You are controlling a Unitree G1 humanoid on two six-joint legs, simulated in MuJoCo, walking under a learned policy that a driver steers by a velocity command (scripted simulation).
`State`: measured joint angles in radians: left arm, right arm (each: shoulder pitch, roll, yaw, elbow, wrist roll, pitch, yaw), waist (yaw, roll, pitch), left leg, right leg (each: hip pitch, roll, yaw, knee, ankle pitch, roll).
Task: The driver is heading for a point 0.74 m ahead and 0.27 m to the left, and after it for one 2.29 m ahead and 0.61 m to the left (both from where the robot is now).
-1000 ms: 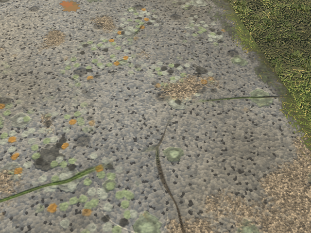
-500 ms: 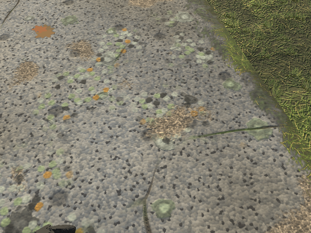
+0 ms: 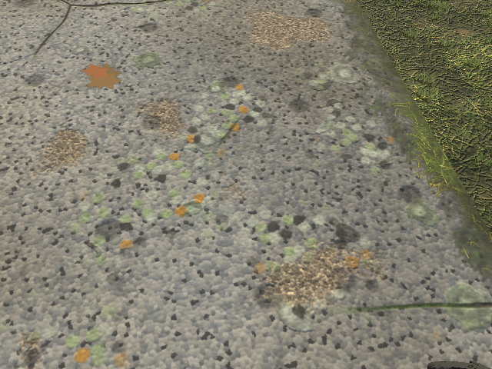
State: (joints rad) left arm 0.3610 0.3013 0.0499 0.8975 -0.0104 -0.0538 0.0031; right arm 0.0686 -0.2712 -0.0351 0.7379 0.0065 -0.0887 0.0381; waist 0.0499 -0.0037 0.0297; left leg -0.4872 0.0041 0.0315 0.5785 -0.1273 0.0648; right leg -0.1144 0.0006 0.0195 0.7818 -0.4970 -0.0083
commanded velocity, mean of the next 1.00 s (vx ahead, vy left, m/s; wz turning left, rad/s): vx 0.50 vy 0.00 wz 0.38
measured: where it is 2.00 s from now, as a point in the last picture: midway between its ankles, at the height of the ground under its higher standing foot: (183, 259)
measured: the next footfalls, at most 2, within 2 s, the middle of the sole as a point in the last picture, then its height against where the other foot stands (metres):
right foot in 0.48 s outside the picture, level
left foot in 1.00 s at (184, 308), level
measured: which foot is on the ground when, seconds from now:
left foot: down 0.00-0.50, up 0.52-0.98, down 1.00-1.00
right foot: up 0.00-0.46, down 0.48-1.00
